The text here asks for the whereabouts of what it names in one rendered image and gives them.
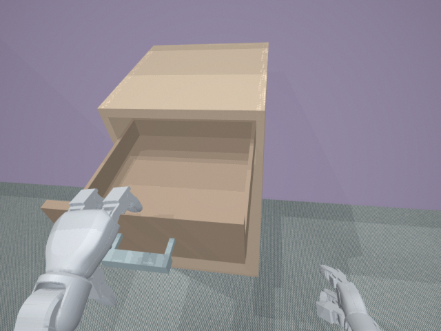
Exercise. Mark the drawer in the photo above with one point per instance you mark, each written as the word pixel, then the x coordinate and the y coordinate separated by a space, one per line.
pixel 193 178

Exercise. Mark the cabinet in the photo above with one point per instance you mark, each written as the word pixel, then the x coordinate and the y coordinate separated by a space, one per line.
pixel 225 81

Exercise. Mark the right robot hand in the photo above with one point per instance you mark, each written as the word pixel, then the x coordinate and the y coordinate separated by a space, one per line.
pixel 333 307

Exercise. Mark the handle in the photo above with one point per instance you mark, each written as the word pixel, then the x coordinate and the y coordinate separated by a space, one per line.
pixel 133 260

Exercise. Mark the right robot forearm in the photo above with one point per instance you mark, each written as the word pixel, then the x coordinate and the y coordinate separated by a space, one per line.
pixel 360 322

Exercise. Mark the left robot forearm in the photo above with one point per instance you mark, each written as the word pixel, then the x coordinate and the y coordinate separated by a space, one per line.
pixel 56 304

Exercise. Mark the left robot hand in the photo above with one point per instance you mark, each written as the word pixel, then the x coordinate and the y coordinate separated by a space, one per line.
pixel 81 237

